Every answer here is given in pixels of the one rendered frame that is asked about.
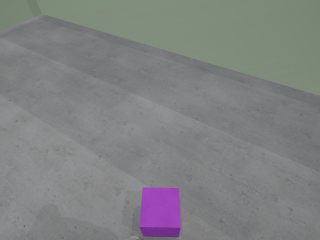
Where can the carton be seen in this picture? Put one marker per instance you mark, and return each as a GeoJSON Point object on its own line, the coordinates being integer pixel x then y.
{"type": "Point", "coordinates": [160, 212]}

